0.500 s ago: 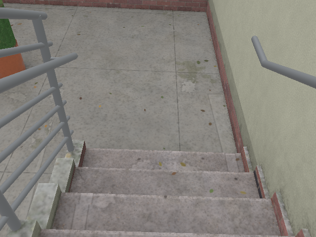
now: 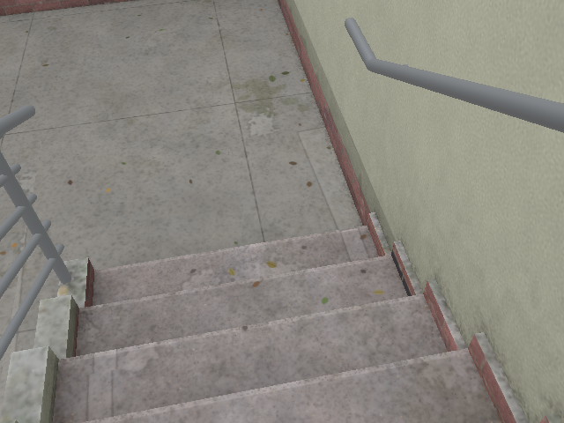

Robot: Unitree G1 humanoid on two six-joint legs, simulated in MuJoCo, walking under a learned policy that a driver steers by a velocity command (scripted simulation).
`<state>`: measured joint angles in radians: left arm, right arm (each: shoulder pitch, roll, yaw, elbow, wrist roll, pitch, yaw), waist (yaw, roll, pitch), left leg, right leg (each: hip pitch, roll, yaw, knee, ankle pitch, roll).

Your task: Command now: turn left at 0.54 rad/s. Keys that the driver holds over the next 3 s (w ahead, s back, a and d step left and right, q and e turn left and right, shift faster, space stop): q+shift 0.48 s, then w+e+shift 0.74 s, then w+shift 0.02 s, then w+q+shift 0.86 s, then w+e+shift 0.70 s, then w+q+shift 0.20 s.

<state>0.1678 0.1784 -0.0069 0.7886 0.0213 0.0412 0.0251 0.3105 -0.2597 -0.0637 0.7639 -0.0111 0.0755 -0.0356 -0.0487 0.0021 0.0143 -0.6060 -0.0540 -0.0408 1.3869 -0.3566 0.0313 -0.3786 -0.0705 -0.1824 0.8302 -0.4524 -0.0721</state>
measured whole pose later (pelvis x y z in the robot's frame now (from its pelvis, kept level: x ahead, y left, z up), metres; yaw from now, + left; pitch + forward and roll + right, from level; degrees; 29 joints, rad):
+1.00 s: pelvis +0.06 +0.01 +0.02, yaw +12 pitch +1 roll +1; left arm 0.54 0.27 0.03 0.80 -0.01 -0.02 -0.01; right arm 0.01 -0.28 -0.04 0.67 -0.05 0.00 0.02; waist 0.09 0.02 0.01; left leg -0.67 0.01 -0.09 0.95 0.01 -0.02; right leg -0.15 0.14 0.15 0.60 -0.45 -0.11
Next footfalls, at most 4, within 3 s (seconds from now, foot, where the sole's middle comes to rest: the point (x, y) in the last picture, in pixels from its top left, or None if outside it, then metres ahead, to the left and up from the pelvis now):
0.24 left None -0.03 0.10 -0.74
0.78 right None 0.02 -0.07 -0.74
1.28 left None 0.29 0.19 -0.90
1.68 right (301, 417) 0.63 -0.02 -1.07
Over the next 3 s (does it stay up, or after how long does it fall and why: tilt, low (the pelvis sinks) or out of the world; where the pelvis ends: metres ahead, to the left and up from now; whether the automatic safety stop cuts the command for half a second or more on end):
stays up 1.51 0.46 -0.81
